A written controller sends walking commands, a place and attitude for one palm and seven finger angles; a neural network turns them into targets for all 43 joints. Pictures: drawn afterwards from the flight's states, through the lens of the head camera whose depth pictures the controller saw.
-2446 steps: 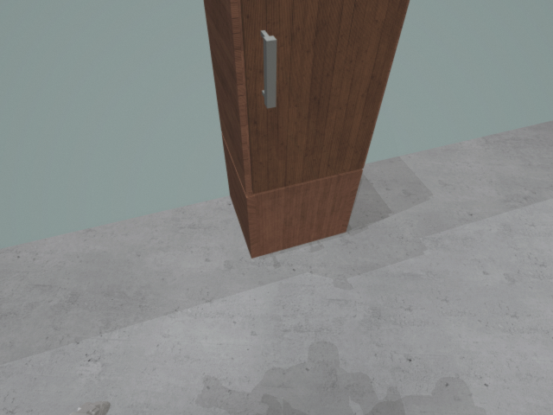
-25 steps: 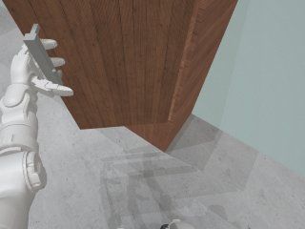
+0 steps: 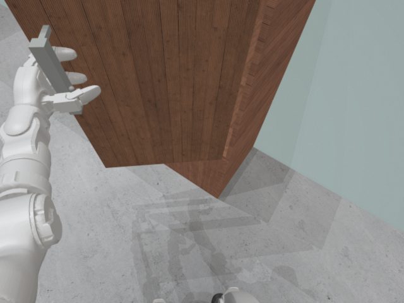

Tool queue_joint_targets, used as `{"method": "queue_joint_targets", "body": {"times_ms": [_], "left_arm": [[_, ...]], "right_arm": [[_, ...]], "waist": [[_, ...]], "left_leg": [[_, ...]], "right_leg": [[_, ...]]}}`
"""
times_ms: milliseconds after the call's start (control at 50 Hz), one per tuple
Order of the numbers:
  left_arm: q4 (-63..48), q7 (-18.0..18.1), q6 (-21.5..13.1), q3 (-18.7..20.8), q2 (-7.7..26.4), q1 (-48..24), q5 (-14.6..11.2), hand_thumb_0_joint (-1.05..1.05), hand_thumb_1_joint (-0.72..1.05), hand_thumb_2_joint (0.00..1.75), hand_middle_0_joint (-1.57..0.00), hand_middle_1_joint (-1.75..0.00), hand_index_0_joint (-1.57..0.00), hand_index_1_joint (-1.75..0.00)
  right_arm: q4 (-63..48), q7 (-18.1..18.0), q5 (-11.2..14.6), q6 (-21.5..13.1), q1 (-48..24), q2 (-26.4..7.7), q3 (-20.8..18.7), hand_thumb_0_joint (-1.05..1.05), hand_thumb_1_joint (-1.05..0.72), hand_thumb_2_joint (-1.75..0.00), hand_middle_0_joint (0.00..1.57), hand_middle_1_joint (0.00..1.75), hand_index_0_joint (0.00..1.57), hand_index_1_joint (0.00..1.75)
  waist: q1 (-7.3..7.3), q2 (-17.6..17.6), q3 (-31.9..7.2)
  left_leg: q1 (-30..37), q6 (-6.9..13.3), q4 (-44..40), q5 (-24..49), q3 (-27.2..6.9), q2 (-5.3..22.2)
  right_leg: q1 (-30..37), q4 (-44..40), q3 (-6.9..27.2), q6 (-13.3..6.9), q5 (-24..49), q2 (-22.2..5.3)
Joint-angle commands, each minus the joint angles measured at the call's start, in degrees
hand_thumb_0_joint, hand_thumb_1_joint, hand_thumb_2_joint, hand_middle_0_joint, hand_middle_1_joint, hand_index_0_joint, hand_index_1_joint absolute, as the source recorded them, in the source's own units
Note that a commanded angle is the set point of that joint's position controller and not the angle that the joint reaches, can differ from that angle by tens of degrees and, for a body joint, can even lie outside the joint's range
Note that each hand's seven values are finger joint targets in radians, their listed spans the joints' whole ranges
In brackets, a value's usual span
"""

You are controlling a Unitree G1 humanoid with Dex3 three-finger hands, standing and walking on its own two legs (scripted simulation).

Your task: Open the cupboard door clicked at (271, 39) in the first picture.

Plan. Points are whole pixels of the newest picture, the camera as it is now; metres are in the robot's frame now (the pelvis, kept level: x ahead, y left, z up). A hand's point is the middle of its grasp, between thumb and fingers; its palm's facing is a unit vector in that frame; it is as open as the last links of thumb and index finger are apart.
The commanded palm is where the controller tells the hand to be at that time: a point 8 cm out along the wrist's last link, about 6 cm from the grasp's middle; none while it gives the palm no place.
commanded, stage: close the thumb around the handle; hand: left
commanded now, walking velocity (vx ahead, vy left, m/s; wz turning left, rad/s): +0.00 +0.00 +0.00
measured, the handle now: (62, 73) +0.53 +0.25 +0.12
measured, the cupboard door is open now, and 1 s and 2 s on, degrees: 41 57 81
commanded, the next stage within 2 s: pull the door open along its arc in 0.32 s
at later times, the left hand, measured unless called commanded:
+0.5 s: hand (72, 89) +0.49 +0.22 +0.12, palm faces +0.07 -1.00 +0.00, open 5.5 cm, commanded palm +0.45 +0.27 +0.12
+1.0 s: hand (81, 130) +0.39 +0.19 +0.13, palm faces +0.29 -0.95 +0.12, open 5.9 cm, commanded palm +0.33 +0.23 +0.12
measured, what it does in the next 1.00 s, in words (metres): stands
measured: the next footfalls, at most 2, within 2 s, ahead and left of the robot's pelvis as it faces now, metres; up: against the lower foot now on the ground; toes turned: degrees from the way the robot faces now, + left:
none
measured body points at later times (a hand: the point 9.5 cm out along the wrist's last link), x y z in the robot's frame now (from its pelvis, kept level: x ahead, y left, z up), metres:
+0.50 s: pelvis +0.01 +0.00 +0.00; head +0.09 +0.01 +0.44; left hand +0.48 +0.28 +0.13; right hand +0.03 -0.27 -0.11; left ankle -0.03 +0.09 -0.71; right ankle +0.02 -0.11 -0.71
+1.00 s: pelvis +0.01 -0.01 +0.01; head +0.04 -0.01 +0.46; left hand +0.37 +0.24 +0.12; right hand +0.14 -0.25 -0.09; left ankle -0.03 +0.09 -0.71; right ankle +0.02 -0.11 -0.71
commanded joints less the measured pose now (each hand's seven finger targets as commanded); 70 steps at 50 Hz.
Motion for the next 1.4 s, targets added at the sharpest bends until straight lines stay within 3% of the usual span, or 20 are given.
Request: {"method": "queue_joint_targets", "body": {"times_ms": [0,100,160,200,280,380,440,520,620,820,840,860,900,980,1040,1060,1100,1160,1240,1380], "left_arm": [[-13.69,-0.18,-4.16,0.52,12.86,-26.72,-0.64,0.00,0.62,0.78,-0.38,-1.32,-0.38,-1.32],[-14.39,0.09,-4.38,-0.50,11.31,-26.63,-0.66,0.00,0.90,0.90,-0.40,-1.35,-0.40,-1.35],[-15.60,0.10,-4.59,-1.99,9.19,-27.16,-1.16,0.00,0.90,0.90,-0.40,-1.35,-0.40,-1.35],[-14.06,0.19,-4.27,0.42,12.18,-25.30,-1.00,0.00,0.90,0.90,-0.40,-1.35,-0.40,-1.35],[-15.76,0.19,-4.45,-0.77,11.34,-26.44,-0.55,0.00,0.90,0.90,-0.40,-1.35,-0.40,-1.35],[-15.44,0.11,-4.34,-1.28,10.35,-26.40,-0.99,0.00,0.90,0.90,-0.40,-1.35,-0.40,-1.35],[-13.85,-0.14,-4.28,3.71,17.59,-23.08,0.06,0.00,0.90,0.90,-0.40,-1.35,-0.40,-1.35],[-17.02,-1.75,-4.23,2.96,14.85,-16.51,-1.53,0.00,0.90,0.90,-0.40,-1.35,-0.40,-1.35],[-25.19,-2.59,-2.53,4.11,13.15,-6.04,-4.42,0.00,0.90,0.90,-0.40,-1.35,-0.40,-1.35],[-45.69,0.55,3.88,0.92,2.68,16.24,-7.64,0.00,0.90,0.90,-0.40,-1.35,-0.40,-1.35],[-50.82,9.13,4.76,8.67,1.72,14.56,-10.65,0.00,0.90,0.90,-0.40,-1.35,-0.40,-1.35],[-51.30,13.79,5.57,4.18,-2.73,17.02,-9.27,0.00,0.90,0.90,-0.40,-1.35,-0.40,-1.35],[-55.15,21.14,6.88,1.95,-8.17,21.34,-6.97,0.00,0.90,0.90,-0.40,-1.35,-0.40,-1.35],[-63.59,34.33,9.47,-4.47,-15.48,24.02,-0.04,0.00,0.90,0.90,-0.40,-1.35,-0.40,-1.35],[-67.40,40.99,12.84,-11.93,-21.32,24.16,5.74,0.00,0.90,0.90,-0.40,-1.35,-0.40,-1.35],[-69.05,41.78,13.38,-14.06,-22.64,24.27,6.46,0.00,0.90,0.90,-0.40,-1.35,-0.40,-1.35],[-72.31,41.79,14.29,-18.04,-26.84,26.95,6.51,0.00,0.90,0.90,-0.40,-1.35,-0.40,-1.35],[-75.15,41.38,14.90,-21.16,-28.79,28.97,6.70,0.00,0.90,0.90,-0.40,-1.35,-0.40,-1.35],[-80.34,41.53,15.49,-25.31,-32.37,32.98,7.41,0.00,0.90,0.90,-0.40,-1.35,-0.40,-1.35],[-87.84,42.77,17.19,-31.87,-37.09,44.93,8.52,0.00,0.90,0.90,-0.40,-1.35,-0.40,-1.35]], "right_arm": [[-3.20,-0.52,0.03,-1.40,7.41,-9.77,-3.86,0.00,-0.90,-0.90,0.20,0.30,0.20,0.30],[-2.82,-0.31,-0.11,-1.42,7.29,-9.61,-3.96,0.00,-0.90,-0.90,0.20,0.30,0.20,0.30],[-2.86,-0.21,-0.09,-1.54,7.31,-9.45,-3.99,0.00,-0.90,-0.90,0.20,0.30,0.20,0.30],[-2.54,-0.26,-0.02,-1.32,7.31,-9.84,-4.06,0.00,-0.90,-0.90,0.20,0.30,0.20,0.30],[-2.89,-0.36,0.06,-1.38,6.54,-9.35,-3.89,0.00,-0.90,-0.90,0.20,0.30,0.20,0.30],[-2.77,-0.33,0.03,-1.41,6.59,-9.34,-3.88,0.00,-0.90,-0.90,0.20,0.30,0.20,0.30],[-3.24,-0.64,0.12,-0.97,6.50,-9.83,-3.79,0.00,-0.90,-0.90,0.20,0.30,0.20,0.30],[-5.43,-0.54,0.41,-0.60,4.89,-9.18,-3.63,0.00,-0.90,-0.90,0.20,0.30,0.20,0.30],[-8.33,-0.20,1.13,-0.55,2.61,-8.82,-4.12,0.00,-0.90,-0.90,0.20,0.30,0.20,0.30],[-12.01,0.38,2.30,-3.06,-4.60,-6.88,-4.19,0.00,-0.90,-0.90,0.20,0.30,0.20,0.30],[-12.40,0.64,1.93,-3.97,-7.27,-5.00,-4.13,0.00,-0.90,-0.90,0.20,0.30,0.20,0.30],[-11.52,0.92,1.73,-4.65,-8.19,-5.14,-3.93,0.00,-0.90,-0.90,0.20,0.30,0.20,0.30],[-10.72,1.55,1.39,-5.48,-9.44,-4.46,-4.14,0.00,-0.90,-0.90,0.20,0.30,0.20,0.30],[-9.54,1.98,-0.43,-5.46,-12.18,-3.25,-4.22,0.00,-0.90,-0.90,0.20,0.30,0.20,0.30],[-9.25,1.76,-1.46,-4.13,-14.30,-2.46,-3.95,0.00,-0.90,-0.90,0.20,0.30,0.20,0.30],[-9.37,1.37,-1.64,-3.74,-14.42,-2.56,-4.07,0.00,-0.90,-0.90,0.20,0.30,0.20,0.30],[-9.74,0.69,-1.88,-3.25,-15.67,-1.76,-3.88,0.00,-0.90,-0.90,0.20,0.30,0.20,0.30],[-9.69,-0.38,-2.08,-2.48,-17.34,-1.37,-3.39,0.00,-0.90,-0.90,0.20,0.30,0.20,0.30],[-10.05,-0.89,-2.48,-2.23,-19.67,0.00,-2.73,0.00,-0.90,-0.90,0.20,0.30,0.20,0.30],[-11.22,-0.17,-2.84,-1.85,-21.83,0.96,-2.36,0.00,-0.90,-0.90,0.20,0.30,0.20,0.30]], "waist": [[-1.14,5.83,-24.53],[-1.26,6.99,-24.07],[-1.68,6.48,-24.20],[-0.89,4.62,-23.59],[-1.01,8.02,-23.46],[-1.57,5.13,-23.51],[0.34,4.95,-24.36],[2.05,5.42,-25.48],[4.32,2.40,-25.59],[7.07,2.15,-19.87],[11.80,-0.25,-19.02],[9.77,-0.35,-16.05],[9.72,1.15,-14.91],[9.34,-0.53,-16.06],[8.20,-0.32,-14.79],[7.48,-3.10,-14.96],[7.61,-3.39,-15.29],[7.32,-4.55,-12.63],[8.00,-1.74,-11.03],[8.52,-3.38,-8.14]], "left_leg": [[14.60,-1.45,-4.46,25.85,-5.21,0.84],[15.80,-1.64,-4.39,26.83,-5.40,1.00],[16.63,-1.66,-4.13,28.76,-5.54,1.06],[14.74,-1.45,-4.37,26.64,-5.27,0.95],[15.12,-1.35,-4.41,26.66,-4.91,0.68],[15.04,-1.25,-4.28,27.43,-4.99,0.84],[12.14,-0.89,-4.35,26.06,-4.25,0.35],[12.90,-0.94,-4.80,29.66,-3.61,0.48],[12.12,-0.41,-6.07,30.80,-2.42,0.57],[13.99,-0.63,-9.32,28.86,-1.17,0.20],[11.48,-1.35,-9.72,26.24,-1.55,-0.59],[11.87,-1.58,-10.52,23.50,-1.69,-0.34],[12.34,-1.97,-11.26,22.23,-1.50,-0.40],[14.65,-2.04,-11.45,24.07,-1.60,-0.07],[16.16,-2.02,-12.29,22.12,-1.77,0.04],[16.88,-1.79,-12.32,21.70,-2.09,0.14],[18.76,-1.75,-12.73,21.88,-1.69,0.01],[20.16,-1.67,-13.49,20.47,-2.11,0.04],[21.97,-1.68,-14.37,19.75,-2.11,-0.34],[23.09,-1.63,-14.55,20.89,-2.68,-0.25]], "right_leg": [[10.96,-1.72,2.93,-0.08,17.21,1.39],[9.99,-1.81,2.68,-0.15,17.08,1.46],[9.99,-1.71,2.57,-0.16,17.87,1.58],[11.20,-1.93,2.84,-0.10,17.72,1.53],[11.11,-1.92,3.03,-0.22,18.17,1.29],[11.40,-1.87,2.90,0.05,19.12,1.44],[14.87,-1.53,3.67,-0.12,20.34,1.16],[17.45,-1.29,3.47,-0.16,23.23,1.13],[22.45,-1.89,3.79,-0.11,26.71,1.09],[25.47,-3.80,3.29,-0.29,26.44,0.45],[25.06,-4.78,2.37,-0.19,23.73,0.54],[23.83,-5.38,2.11,-0.05,20.57,0.64],[23.29,-5.73,1.92,-0.07,18.20,0.32],[25.35,-5.78,2.26,-0.02,19.19,-0.53],[25.40,-6.86,2.39,-0.21,16.77,-1.12],[26.18,-7.63,2.51,-0.09,16.62,-1.22],[27.74,-8.37,2.62,-0.07,17.90,-1.27],[28.14,-9.92,2.56,-0.11,16.78,-1.50],[28.79,-10.87,2.60,-0.39,15.74,-1.92],[30.23,-11.46,2.48,-0.50,17.38,-2.34]]}}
